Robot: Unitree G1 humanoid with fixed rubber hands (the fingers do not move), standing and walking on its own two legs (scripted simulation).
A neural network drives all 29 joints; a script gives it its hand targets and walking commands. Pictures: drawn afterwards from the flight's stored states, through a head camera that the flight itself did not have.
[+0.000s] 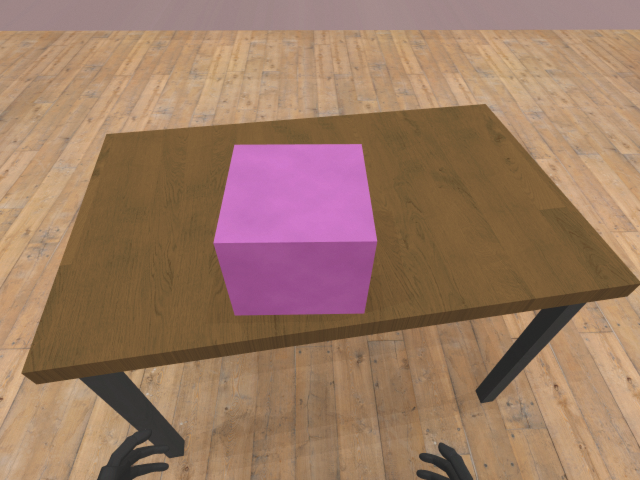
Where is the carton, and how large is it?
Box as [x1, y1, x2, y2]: [213, 144, 376, 315]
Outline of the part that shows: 234,145 213,243 234,314 236,315 363,313 376,245 376,236 361,144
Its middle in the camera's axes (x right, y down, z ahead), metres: -0.04 -0.01 +0.66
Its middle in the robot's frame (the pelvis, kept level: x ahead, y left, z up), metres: +0.52 +0.08 -0.01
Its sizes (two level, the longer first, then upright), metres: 0.222 0.217 0.184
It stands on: a table, 0.67 m high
